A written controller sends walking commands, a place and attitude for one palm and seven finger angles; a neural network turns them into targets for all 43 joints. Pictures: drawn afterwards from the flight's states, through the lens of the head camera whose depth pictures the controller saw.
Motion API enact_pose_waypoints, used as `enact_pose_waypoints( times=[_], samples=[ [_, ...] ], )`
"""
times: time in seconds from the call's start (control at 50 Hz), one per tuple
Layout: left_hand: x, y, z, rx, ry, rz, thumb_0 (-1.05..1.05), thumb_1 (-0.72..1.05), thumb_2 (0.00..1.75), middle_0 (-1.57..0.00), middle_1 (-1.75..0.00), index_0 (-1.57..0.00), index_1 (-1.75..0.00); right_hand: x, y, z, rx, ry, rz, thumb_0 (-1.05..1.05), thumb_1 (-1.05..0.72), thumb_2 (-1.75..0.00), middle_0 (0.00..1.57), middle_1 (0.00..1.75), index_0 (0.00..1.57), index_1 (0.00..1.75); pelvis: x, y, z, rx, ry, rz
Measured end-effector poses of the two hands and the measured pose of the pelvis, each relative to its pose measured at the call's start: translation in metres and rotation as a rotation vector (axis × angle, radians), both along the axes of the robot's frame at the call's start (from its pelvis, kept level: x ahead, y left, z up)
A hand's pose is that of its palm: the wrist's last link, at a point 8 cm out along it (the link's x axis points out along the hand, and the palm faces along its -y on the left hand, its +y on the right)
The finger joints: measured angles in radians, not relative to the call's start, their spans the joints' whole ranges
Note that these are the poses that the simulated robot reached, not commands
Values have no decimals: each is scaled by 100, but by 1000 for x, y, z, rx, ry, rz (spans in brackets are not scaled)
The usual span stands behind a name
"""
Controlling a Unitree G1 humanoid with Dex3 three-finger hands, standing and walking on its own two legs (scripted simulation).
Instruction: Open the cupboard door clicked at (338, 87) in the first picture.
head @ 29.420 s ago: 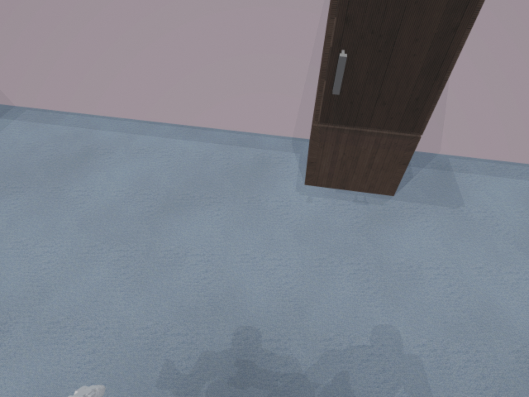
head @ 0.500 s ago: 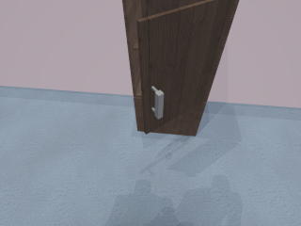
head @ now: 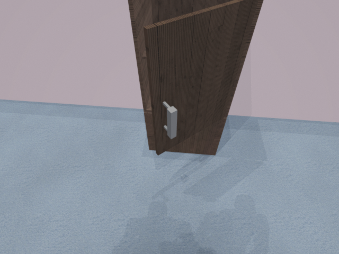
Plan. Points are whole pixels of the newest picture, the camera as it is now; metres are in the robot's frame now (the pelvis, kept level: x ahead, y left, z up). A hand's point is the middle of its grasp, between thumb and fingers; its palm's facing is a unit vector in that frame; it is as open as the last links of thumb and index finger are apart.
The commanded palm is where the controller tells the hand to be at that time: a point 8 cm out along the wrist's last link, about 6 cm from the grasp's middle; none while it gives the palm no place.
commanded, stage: look to check the result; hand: left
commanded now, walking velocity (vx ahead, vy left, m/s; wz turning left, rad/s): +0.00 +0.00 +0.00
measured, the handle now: (168, 120) +0.59 +0.04 -0.10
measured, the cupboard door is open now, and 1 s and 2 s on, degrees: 40 40 40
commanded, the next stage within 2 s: walk to a spot facing it in 0.40 s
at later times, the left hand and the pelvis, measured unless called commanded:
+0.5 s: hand out of the picture +0.04 +0.20 -0.17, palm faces +0.01 -0.96 -0.26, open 7.4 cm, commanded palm none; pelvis +0.01 +0.00 +0.00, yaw +0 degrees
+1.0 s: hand out of the picture +0.07 +0.18 -0.18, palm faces -0.14 -0.95 -0.29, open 7.4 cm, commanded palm none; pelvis -0.01 -0.02 -0.02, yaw -11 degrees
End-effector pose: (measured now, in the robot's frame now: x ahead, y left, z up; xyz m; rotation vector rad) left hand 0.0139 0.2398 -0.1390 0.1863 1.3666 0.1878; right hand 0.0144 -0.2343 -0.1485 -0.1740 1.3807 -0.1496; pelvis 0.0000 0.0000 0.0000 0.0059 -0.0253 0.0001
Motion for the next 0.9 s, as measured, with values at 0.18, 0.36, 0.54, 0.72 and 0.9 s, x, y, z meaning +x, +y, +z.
enact_pose_waypoints(
  times=[0.18, 0.36, 0.54, 0.72, 0.9],
  samples=[
    [-1, 6, 3, 22, 23, 3, 1, 91, 90, -20, -30, -20, -30, 12, -11, 1, -18, -7, 9, 0, -90, -90, 20, 30, 20, 30, 5, -2, 1, 1, 0, -4],
    [11, 8, 4, 26, 3, -5, 1, 91, 90, -20, -30, -20, -30, 27, -17, 4, -31, -33, 21, 0, -90, -90, 20, 30, 20, 30, 9, -4, 1, 2, 1, -4],
    [25, 8, 5, 25, -23, -18, 1, 91, 90, -20, -30, -20, -30, 36, -19, 6, -36, -51, 23, 0, -90, -90, 20, 30, 20, 30, 13, -4, 1, 4, 2, -8],
    [31, 5, -1, 16, 2, -48, 0, 91, 90, -20, -30, -20, -30, 27, -14, 3, -39, -67, -53, 0, -90, -90, 20, 30, 20, 30, 12, -2, -3, 0, 8, -78],
    [48, -2, -7, 19, 5, -131, 1, 91, 90, -20, -30, -20, -30, -16, -20, -12, -29, -46, -155, 0, -90, -90, 20, 30, 20, 30, -2, -9, -15, 37, 20, -175]
  ],
)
